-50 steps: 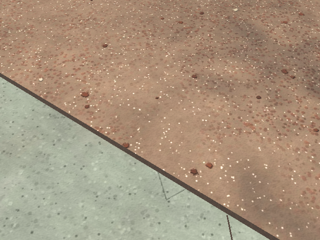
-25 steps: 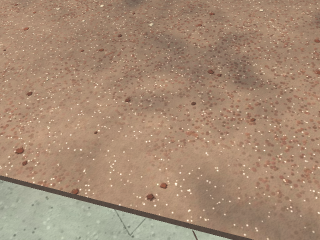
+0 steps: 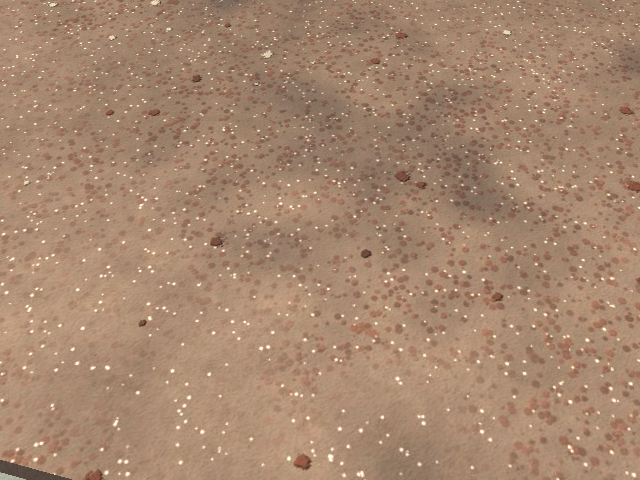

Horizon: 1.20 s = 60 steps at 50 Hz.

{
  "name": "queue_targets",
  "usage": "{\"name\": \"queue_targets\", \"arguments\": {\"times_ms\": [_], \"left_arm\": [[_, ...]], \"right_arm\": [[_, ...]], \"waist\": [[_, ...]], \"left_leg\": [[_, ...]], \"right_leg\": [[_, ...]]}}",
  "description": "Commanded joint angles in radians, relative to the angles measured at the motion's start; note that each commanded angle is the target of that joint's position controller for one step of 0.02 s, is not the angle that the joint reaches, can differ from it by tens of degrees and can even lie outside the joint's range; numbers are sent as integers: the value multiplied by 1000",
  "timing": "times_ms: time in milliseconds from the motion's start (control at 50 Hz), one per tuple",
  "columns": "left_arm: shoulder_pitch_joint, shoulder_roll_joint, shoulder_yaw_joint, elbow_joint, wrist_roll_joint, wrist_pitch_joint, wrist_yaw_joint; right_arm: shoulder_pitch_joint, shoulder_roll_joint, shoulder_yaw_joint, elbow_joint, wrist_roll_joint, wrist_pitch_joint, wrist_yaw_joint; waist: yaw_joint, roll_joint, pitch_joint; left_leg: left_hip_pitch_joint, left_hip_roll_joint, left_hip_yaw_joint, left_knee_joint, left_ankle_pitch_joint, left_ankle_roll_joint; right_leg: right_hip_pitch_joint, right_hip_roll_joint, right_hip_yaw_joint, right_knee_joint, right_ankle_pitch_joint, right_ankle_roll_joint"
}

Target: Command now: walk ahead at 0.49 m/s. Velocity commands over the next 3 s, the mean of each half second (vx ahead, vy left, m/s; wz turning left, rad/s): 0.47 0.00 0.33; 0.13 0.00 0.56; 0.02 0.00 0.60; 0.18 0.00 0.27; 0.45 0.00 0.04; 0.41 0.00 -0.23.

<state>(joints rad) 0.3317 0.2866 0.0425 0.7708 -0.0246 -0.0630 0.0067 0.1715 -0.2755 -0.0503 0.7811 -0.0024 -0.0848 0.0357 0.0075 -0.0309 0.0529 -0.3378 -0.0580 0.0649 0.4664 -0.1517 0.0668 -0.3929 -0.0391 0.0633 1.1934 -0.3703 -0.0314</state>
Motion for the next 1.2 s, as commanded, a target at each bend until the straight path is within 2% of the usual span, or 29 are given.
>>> {"name": "queue_targets", "arguments": {"times_ms": [20,100,160,220,280,320,340,360,380,400,440,460,520,580,640,720,760,780,800,820,840,860,880,900,960,1040,1120,1180,1200], "left_arm": [[29,86,28,-66,10,-8,4],[-100,59,15,-116,34,-11,9],[-228,38,4,-141,29,-30,-4],[-306,55,8,-162,14,-42,-19],[-292,103,26,-163,9,-52,-25],[-142,148,53,-125,11,-58,-18],[10,206,72,-109,30,-60,-9],[88,299,94,-89,45,-46,-9],[96,222,77,-86,39,-43,-15],[25,153,56,-101,38,-44,-13],[-97,89,34,-105,45,-39,-14],[-127,79,32,-100,47,-41,-13],[-163,103,45,-82,40,-43,-4],[-186,140,60,-72,33,-27,14],[-193,158,66,-60,20,-10,23],[-192,190,81,-45,-10,5,16],[-204,185,82,-44,-22,13,17],[-144,155,75,-30,-7,14,12],[-113,83,48,-62,53,13,6],[-79,95,38,-78,55,17,0],[-143,156,54,-70,24,25,-3],[-187,152,53,-84,13,30,2],[-195,141,53,-72,26,37,15],[-202,150,57,-76,36,45,26],[-173,117,49,-67,33,52,26],[-200,92,37,-72,30,55,22],[-216,104,42,-86,22,48,9],[-157,103,51,-74,21,35,-4],[-126,131,62,-67,28,35,-2]], "right_arm": [[15,-103,-23,-39,-3,-20,-5],[47,-146,-35,-16,13,-22,-19],[99,-173,-44,-5,24,-9,-32],[169,-188,-48,14,36,7,-38],[180,-193,-53,17,34,23,-45],[178,-158,-42,15,24,32,-44],[176,-89,-17,-8,7,31,-39],[295,1,9,-45,18,15,-39],[287,-80,-6,-37,46,9,-40],[200,-157,-30,-51,52,13,-43],[127,-156,-41,-65,26,30,-51],[138,-141,-47,-69,25,44,-49],[123,-79,-38,-98,27,84,-44],[72,-54,-28,-136,17,97,-31],[13,-65,-32,-164,14,99,-8],[-37,-107,-52,-211,10,114,12],[40,-134,-72,-201,7,116,8],[123,-196,-97,-183,4,114,-9],[158,-311,-119,-198,0,114,-36],[116,-314,-105,-239,-19,101,-30],[87,-248,-89,-247,-6,90,-17],[45,-213,-78,-240,7,81,-18],[12,-191,-73,-235,18,82,-23],[-22,-182,-69,-239,21,89,-32],[-45,-193,-73,-250,-3,102,-50],[-41,-208,-82,-249,7,112,-66],[-39,-202,-81,-249,8,124,-60],[-56,-194,-78,-252,22,135,-61],[-36,-174,-72,-249,27,137,-64]], "waist": [[12,110,-67],[-1,88,-3],[-49,71,3],[-77,84,-4],[-47,109,-21],[36,109,-93],[104,28,-232],[60,-268,-373],[77,-264,-368],[84,-162,-230],[36,-70,-117],[4,-94,-99],[-24,-90,-73],[-19,-76,-86],[-2,-67,-99],[-3,-64,-90],[-53,-39,-123],[-79,54,-173],[-48,324,-230],[-31,334,-395],[-72,175,-363],[-50,135,-268],[-30,71,-213],[-10,88,-185],[13,134,-196],[-5,147,-203],[-22,186,-176],[14,193,-164],[20,162,-163]], "left_leg": [[137,270,-348,-314,-10,194],[75,234,-254,-360,81,202],[73,195,-200,-333,115,161],[131,225,-247,-282,67,145],[200,262,-321,-192,14,110],[168,207,-305,-16,89,67],[58,134,-250,259,-11,27],[-282,-4,-124,614,-380,-38],[-414,39,-200,780,-428,-44],[-451,72,-207,830,-349,-47],[-377,122,-180,779,-256,-73],[-325,142,-177,743,-242,-83],[-277,140,-128,629,-192,-111],[-234,145,-99,440,-44,-115],[-152,129,-66,291,79,-95],[-115,108,-38,180,-1,-44],[24,53,3,54,51,2],[190,50,-45,-17,294,46],[426,298,-381,24,833,167],[515,462,-703,-46,654,379],[452,412,-616,-88,516,340],[371,357,-521,-92,411,277],[293,308,-470,-105,317,223],[214,279,-438,-119,273,198],[120,231,-401,-134,284,191],[79,205,-431,-138,107,175],[66,196,-518,-137,-35,152],[45,164,-547,-87,-40,107],[-12,123,-519,-38,-104,64]], "right_leg": [[-165,-97,28,-33,70,12],[-210,-103,2,-282,227,65],[-139,-50,-22,-524,408,86],[-99,-20,-8,-633,458,92],[-35,-12,13,-699,373,66],[185,-5,-13,-740,297,19],[423,-147,112,-721,249,-42],[741,-381,530,-801,65,-182],[725,-395,696,-890,-120,-210],[616,-361,534,-893,-5,-173],[409,-281,249,-876,488,-144],[343,-256,157,-878,632,-135],[258,-240,19,-930,756,-158],[255,-237,-80,-947,763,-164],[264,-228,-160,-932,730,-144],[318,-258,-178,-822,699,-116],[300,-219,-219,-645,747,-70],[223,-149,-251,-459,646,-11],[-71,-35,-271,-126,-38,74],[-233,83,-71,112,-371,105],[-265,39,18,144,-301,96],[-286,15,17,104,-225,81],[-280,-8,19,30,-162,83],[-237,-17,22,-41,-115,87],[-126,24,3,-169,-55,106],[-56,47,18,-342,16,117],[0,68,26,-477,22,99],[125,76,1,-712,120,60],[215,16,32,-803,172,31]]}}
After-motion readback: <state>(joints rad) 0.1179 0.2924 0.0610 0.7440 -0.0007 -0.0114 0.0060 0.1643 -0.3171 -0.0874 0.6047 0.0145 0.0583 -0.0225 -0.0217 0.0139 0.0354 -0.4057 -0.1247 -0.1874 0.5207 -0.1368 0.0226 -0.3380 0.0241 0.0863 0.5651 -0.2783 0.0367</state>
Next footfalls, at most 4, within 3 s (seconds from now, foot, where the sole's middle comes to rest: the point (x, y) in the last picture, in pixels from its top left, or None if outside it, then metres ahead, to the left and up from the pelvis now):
0.34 right None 0.38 -0.15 -0.77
0.78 left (270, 477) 0.46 0.13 -0.77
1.20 right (372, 432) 0.55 -0.08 -0.77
1.62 left None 0.34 0.09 -0.77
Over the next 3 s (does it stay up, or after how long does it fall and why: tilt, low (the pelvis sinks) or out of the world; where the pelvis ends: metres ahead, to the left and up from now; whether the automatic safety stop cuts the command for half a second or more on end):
stays up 0.74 0.43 0.01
